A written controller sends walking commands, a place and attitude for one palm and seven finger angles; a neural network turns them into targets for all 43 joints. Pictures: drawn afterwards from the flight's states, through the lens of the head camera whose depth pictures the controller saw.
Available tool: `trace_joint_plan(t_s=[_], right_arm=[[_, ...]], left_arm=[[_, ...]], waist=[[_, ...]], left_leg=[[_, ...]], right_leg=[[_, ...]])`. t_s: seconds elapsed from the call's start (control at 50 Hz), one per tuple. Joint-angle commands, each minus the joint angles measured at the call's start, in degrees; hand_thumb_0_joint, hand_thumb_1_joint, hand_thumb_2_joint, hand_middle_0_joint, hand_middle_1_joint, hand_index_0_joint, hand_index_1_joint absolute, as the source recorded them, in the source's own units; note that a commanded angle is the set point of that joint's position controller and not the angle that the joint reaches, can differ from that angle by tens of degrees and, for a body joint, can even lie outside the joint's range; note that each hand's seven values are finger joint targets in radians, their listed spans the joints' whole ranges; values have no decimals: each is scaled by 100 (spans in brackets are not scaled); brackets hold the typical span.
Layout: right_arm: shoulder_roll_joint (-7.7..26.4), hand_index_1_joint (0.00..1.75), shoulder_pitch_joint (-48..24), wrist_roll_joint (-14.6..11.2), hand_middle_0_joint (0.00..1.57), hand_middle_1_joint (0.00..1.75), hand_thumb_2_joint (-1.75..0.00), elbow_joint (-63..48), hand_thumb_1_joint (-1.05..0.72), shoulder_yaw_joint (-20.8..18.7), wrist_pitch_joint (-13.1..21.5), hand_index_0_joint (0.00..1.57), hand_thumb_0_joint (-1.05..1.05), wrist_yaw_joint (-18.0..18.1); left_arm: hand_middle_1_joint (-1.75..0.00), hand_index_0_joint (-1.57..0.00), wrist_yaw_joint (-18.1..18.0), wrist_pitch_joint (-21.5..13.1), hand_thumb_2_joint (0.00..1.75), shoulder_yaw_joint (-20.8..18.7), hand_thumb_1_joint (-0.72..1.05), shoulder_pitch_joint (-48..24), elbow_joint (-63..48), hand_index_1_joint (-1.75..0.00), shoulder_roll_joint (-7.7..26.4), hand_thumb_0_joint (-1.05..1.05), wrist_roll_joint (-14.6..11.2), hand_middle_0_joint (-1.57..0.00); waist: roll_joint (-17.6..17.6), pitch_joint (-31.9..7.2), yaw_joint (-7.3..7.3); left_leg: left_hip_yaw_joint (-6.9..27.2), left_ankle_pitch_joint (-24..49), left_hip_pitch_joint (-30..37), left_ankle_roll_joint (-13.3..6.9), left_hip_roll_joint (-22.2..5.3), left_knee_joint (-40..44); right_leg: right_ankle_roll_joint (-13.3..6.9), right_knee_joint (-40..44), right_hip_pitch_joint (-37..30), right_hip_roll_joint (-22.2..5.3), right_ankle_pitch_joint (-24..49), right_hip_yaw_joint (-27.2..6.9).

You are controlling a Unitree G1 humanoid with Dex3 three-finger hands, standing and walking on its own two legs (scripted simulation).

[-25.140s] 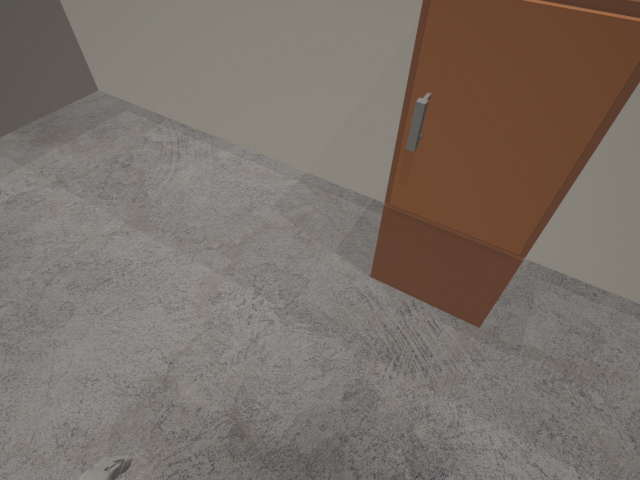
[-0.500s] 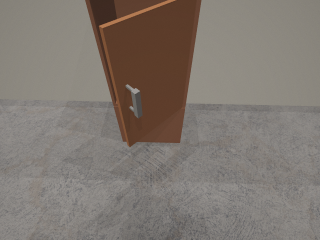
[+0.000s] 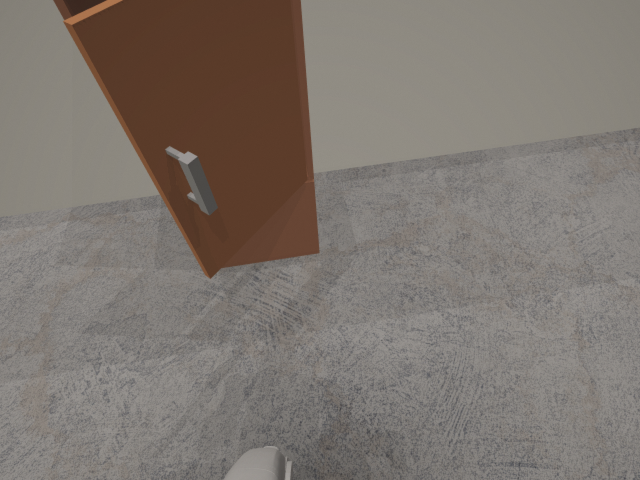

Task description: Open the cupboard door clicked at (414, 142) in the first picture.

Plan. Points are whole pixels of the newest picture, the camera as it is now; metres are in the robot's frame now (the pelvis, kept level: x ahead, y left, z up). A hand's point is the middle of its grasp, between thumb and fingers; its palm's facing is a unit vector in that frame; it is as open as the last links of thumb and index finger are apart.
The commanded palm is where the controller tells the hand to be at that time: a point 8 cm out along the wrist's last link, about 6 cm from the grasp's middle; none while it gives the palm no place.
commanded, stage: walk to a spot facing it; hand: left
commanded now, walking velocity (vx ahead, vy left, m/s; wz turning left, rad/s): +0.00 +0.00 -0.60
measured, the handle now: (191, 180) +0.57 +0.28 -0.02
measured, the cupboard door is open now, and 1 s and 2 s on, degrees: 46 46 46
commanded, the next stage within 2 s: none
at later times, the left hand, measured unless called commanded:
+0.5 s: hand (194, 457) +0.15 +0.20 -0.15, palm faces -0.23 -0.94 -0.25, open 7.4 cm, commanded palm none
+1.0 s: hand (273, 413) +0.22 +0.10 -0.15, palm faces -0.56 -0.80 -0.22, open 7.4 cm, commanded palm none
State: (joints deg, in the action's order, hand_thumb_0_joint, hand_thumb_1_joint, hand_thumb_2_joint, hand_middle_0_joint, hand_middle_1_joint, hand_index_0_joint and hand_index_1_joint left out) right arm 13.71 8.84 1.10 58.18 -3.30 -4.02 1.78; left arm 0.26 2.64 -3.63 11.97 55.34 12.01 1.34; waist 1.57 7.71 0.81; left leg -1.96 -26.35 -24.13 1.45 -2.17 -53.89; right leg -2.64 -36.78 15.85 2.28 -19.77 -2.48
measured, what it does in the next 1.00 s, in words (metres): steps on the spot, turning right: left foot, then right foot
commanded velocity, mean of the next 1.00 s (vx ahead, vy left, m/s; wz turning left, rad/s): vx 0.02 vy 0.00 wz -0.60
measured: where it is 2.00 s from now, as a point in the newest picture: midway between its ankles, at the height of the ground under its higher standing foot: outside the picture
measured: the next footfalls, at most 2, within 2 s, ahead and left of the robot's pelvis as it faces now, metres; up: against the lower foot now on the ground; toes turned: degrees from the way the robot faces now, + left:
left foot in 0.30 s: +0.05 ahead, +0.16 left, +0.00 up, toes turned -12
right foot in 0.54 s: +0.01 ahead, -0.13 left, +0.00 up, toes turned -19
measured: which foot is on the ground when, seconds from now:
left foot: up 0.00-0.28, down 0.30-0.52, up 0.54-0.74, down 0.76-1.00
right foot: down 0.00-0.28, up 0.30-0.52, down 0.54-0.74, up 0.76-1.00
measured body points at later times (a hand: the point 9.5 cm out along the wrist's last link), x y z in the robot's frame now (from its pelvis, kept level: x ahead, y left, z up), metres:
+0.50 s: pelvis +0.00 +0.01 +0.01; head +0.06 +0.00 +0.45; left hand +0.17 +0.25 -0.13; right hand +0.01 -0.26 -0.13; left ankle +0.01 +0.17 -0.73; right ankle -0.03 -0.11 -0.70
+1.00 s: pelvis +0.00 -0.01 +0.00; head +0.05 -0.04 +0.45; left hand +0.25 +0.14 -0.13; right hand -0.13 -0.25 -0.14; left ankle +0.07 +0.14 -0.73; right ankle -0.07 -0.10 -0.72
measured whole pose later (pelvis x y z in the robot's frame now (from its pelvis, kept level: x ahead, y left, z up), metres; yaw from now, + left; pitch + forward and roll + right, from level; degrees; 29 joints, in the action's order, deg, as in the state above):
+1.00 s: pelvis +0.00 -0.01 +0.00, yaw -34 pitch +2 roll -1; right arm 14.0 16.6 2.1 52.4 -1.8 -0.6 1.4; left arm 2.8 2.7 -4.0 7.1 49.6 14.9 0.8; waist 0.8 5.2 -1.2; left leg -7.8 -18.8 -15.8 4.7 -10.5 -33.7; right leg 0.8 -37.9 19.7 -0.3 -19.7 4.6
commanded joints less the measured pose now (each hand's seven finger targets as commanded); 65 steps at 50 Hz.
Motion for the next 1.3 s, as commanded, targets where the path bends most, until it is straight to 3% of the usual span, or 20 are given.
trace_joint_plan(t_s=[0.0, 0.22, 0.26, 0.28, 0.32, 0.46, 0.48, 0.5, 0.52, 0.56, 0.68, 0.72, 0.78, 0.84, 0.94, 0.96, 1.0, 1.04, 1.24, 1.28], right_arm=[[500, 30, -364, -26, 20, 30, -90, -711, -90, -168, 215, 20, 0, 13], [356, 30, 297, -135, 20, 30, -90, -695, -90, -125, 365, 20, 0, 112], [1200, 30, 525, -1, 20, 30, -90, -700, -90, -273, 468, 20, 0, 160], [1343, 30, 604, 52, 20, 30, -90, -751, -90, -283, 438, 20, 0, 192], [1177, 30, 188, 134, 20, 30, -90, -968, -90, -222, 443, 20, 0, 177], [1192, 30, 185, 67, 20, 30, -90, -1006, -90, -288, 391, 20, 0, 103], [1068, 30, 73, 13, 20, 30, -90, -1103, -90, -287, 376, 20, 0, 75], [569, 30, 41, -69, 20, 30, -90, -1327, -90, -202, 367, 20, 0, 35], [632, 30, -230, -74, 20, 30, -90, -1444, -90, -130, 305, 20, 0, 56], [545, 30, -96, -110, 20, 30, -90, -1391, -90, -125, 310, 20, 0, -10], [438, 30, 1044, -60, 20, 30, -90, -820, -90, -75, 332, 20, 0, -22], [1410, 30, 1173, 91, 20, 30, -90, -866, -90, -248, 458, 20, 0, 43], [1448, 30, 537, 144, 20, 30, -90, -1197, -90, -209, 547, 20, 0, 60], [1175, 30, 520, 143, 20, 30, -90, -1059, -90, -144, 507, 20, 0, 89], [1280, 30, 889, 62, 20, 30, -90, -908, -90, -231, 448, 20, 0, 19], [1171, 30, 743, 13, 20, 30, -90, -992, -90, -231, 429, 20, 0, -1], [621, 30, 95, -43, 20, 30, -90, -1461, -90, -62, 367, 20, 0, -18], [633, 30, -96, -42, 20, 30, -90, -1460, -90, -97, 389, 20, 0, -84], [399, 30, 278, -8, 20, 30, -90, -1131, -90, -149, 564, 20, 0, -225], [984, 30, 1356, 50, 20, 30, -90, -790, -90, -254, 667, 20, 0, -60]], left_arm=[[-30, -20, -181, -125, 90, -276, 90, 87, -442, -30, 1174, 0, 6, -20], [-30, -20, -146, -59, 90, -363, 90, 32, -484, -30, 1149, 0, -13, -20], [-30, -20, -53, -39, 90, -230, 90, 78, -698, -30, 637, 0, -126, -20], [-30, -20, -18, -45, 90, -234, 90, -222, -797, -30, 788, 0, -68, -20], [-30, -20, 91, -73, 90, -284, 90, -238, -919, -30, 745, 0, 16, -20], [-30, -20, 210, -125, 90, -248, 90, 81, -745, -30, 743, 0, -32, -20], [-30, -20, 179, -159, 90, -313, 90, 511, -636, -30, 1006, 0, -12, -20], [-30, -20, 69, -194, 90, -451, 90, 724, -603, -30, 1728, 0, 72, -20], [-30, -20, -23, -173, 90, -492, 90, 941, -553, -30, 1901, 0, 1, -20], [-30, -20, -47, -85, 90, -452, 90, 148, -800, -30, 1791, 0, 34, -20], [-30, -20, -42, -24, 90, -303, 90, -692, -982, -30, 1390, 0, 18, -20], [-30, -20, 42, 51, 90, -141, 90, -480, -1155, -30, 750, 0, -106, -20], [-30, -20, 184, -30, 90, -258, 90, -597, -1141, -30, 937, 0, 16, -20], [-30, -20, 239, 4, 90, -155, 90, -612, -1027, -30, 635, 0, -12, -20], [-30, -20, 221, -121, 90, -134, 90, -287, -905, -30, 705, 0, -60, -20], [-30, -20, 192, -162, 90, -210, 90, 168, -763, -30, 938, 0, -50, -20], [-30, -20, 18, -195, 90, -432, 90, 929, -500, -30, 1946, 0, -40, -20], [-30, -20, -35, -166, 90, -405, 90, 464, -628, -30, 1611, 0, -39, -20], [-30, -20, 43, -352, 90, -344, 90, -17, -583, -30, 1322, 0, 22, -20], [-30, -20, 119, -336, 90, -225, 90, -222, -767, -30, 764, 0, -23, -20]], waist=[[-980, -614, 14], [-922, -1184, -226], [1494, -1289, -266], [1490, -1021, -343], [538, -742, -75], [889, -1267, 71], [113, -1289, 294], [-2056, -1314, 368], [-2186, -1304, 605], [-1460, -882, 206], [-691, -1018, -519], [2239, -882, -458], [351, -924, -146], [1233, -819, -129], [1077, -1342, -136], [593, -1534, 94], [-2051, -1350, 610], [-1262, -700, 402], [-901, -727, -189], [628, -989, -719]], left_leg=[[412, 84, -746, 127, -97, -1152], [262, 1017, 1376, 70, 167, 2691], [2300, 1749, 2805, -650, -1941, 3911], [2674, 2592, 2239, -1216, -2664, 3879], [1896, 3350, 1406, -1382, -2352, 3620], [0, 4142, 1421, -358, -1248, 1917], [-222, 3001, 734, -114, -978, 1157], [-674, 59, -729, 258, -104, -209], [99, -1279, -964, 201, -68, -1158], [300, -899, -813, 146, -384, -1214], [-216, 1040, 1623, 204, 39, 2118], [2530, 118, 1955, -523, -2167, 4227], [2218, 1160, 929, -1222, -2362, 4038], [347, 3916, 1464, -754, -1621, 3154], [-358, 4312, 1794, -315, -1488, 2120], [-518, 3323, 1136, -81, -1314, 1493], [-362, -1370, -1367, 316, -256, -859], [132, -673, -1672, 226, -508, -1204], [-289, 804, 1255, 233, 119, 2059], [768, -113, 3181, -35, -887, 3339]], right_leg=[[-962, 1681, -520, -1561, 2569, -2132], [-397, 992, -182, -913, 2788, -2259], [286, -579, 1727, 260, -449, -813], [466, -1828, 1833, 89, -1609, -220], [561, -2462, 1630, -237, -1271, -61], [351, 357, -312, 16, 538, 828], [227, 1102, -1136, -282, 1724, 405], [-403, 1688, -1837, -1882, 3406, -2060], [-1021, 1685, -1608, -2429, 4011, -2665], [-1207, 1737, -552, -2154, 1619, -2375], [-352, 1009, 1018, -1079, 941, -1446], [392, -1355, 2295, 190, -1369, -103], [483, -2822, 1656, -305, -1007, 11], [541, -2043, 1448, -354, -897, 523], [318, 516, -109, -69, 362, 939], [190, 1186, -1090, -308, 1292, 589], [-957, 1850, -2015, -2514, 3093, -2559], [-1178, 2057, -1302, -2205, 740, -2350], [-654, 1799, 533, -1100, -855, -1806], [-145, 158, 2123, -244, -1200, -977]])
